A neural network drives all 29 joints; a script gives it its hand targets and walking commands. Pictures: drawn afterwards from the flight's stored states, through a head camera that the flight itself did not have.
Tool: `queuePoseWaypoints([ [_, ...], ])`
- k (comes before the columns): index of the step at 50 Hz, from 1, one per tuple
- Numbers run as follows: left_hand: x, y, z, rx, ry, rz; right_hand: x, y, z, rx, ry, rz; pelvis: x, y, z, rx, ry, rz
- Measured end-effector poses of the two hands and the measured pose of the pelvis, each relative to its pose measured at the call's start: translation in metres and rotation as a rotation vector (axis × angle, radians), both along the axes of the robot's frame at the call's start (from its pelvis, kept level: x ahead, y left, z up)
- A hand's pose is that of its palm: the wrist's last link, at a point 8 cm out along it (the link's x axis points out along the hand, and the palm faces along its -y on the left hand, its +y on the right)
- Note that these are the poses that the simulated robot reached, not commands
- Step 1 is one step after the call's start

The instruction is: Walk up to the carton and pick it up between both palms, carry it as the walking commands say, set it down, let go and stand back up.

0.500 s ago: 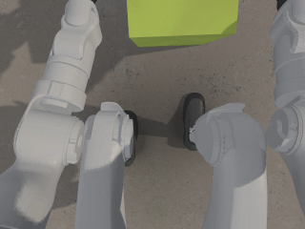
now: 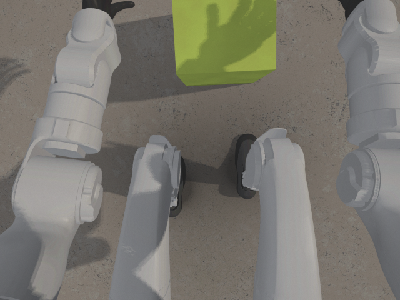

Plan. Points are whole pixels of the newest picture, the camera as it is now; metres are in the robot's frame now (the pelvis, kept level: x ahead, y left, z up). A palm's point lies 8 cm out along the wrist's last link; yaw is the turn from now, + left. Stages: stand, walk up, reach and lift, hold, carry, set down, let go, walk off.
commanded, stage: set down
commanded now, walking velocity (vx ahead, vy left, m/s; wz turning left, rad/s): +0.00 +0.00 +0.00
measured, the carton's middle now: (220, 35) +0.57 -0.04 -0.37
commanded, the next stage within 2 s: let go in 0.58 s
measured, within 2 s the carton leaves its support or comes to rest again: neither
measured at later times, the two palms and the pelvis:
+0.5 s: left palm out of the picture +0.53 +0.15 +0.04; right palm out of the picture +0.53 -0.24 +0.03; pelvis +0.01 +0.00 +0.12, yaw -1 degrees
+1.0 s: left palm out of the picture +0.48 +0.16 +0.11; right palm out of the picture +0.47 -0.26 +0.10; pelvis +0.10 -0.01 +0.20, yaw -1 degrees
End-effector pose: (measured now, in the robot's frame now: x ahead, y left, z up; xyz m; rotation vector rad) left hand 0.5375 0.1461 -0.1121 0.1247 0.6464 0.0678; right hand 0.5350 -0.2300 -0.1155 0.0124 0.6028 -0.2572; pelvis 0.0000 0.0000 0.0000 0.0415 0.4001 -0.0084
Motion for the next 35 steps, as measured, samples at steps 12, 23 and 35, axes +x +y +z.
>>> queuePoseWaypoints([
  [12, 0.001, 0.002, 0.071, 0.006, -0.009, -0.01, -0.002, -0.001, 0.069, 0.007, -0.009, 0.004, 0.01, 0.0, 0.058, 0.003, -0.035, -0.008],
  [23, -0.004, 0.002, 0.139, 0.016, -0.013, -0.018, -0.007, -0.011, 0.137, 0.009, -0.017, -0.007, 0.014, -0.002, 0.112, 0.009, -0.082, -0.018],
  [35, 0.001, 0.0, 0.21, 0.029, -0.027, -0.032, -0.013, 0.0, 0.194, -0.022, 0.034, 0.062, 0.041, -0.004, 0.147, 0.02, 0.17, -0.014],
])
